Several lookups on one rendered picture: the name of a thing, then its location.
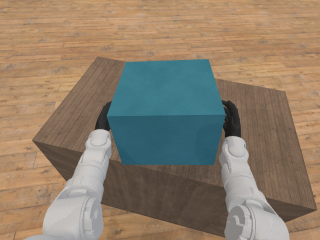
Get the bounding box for left robot hand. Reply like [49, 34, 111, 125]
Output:
[94, 101, 112, 131]

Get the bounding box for carton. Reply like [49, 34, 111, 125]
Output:
[106, 59, 226, 165]

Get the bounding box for robot right upper arm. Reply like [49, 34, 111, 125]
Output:
[224, 204, 289, 240]

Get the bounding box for robot left upper arm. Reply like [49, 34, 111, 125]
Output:
[23, 195, 104, 240]

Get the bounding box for robot left forearm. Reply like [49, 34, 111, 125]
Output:
[42, 129, 112, 234]

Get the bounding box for right robot hand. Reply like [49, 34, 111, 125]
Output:
[221, 100, 241, 138]

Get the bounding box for pedestal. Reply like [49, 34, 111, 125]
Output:
[32, 56, 318, 238]

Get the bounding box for robot right forearm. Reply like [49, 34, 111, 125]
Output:
[219, 136, 290, 240]

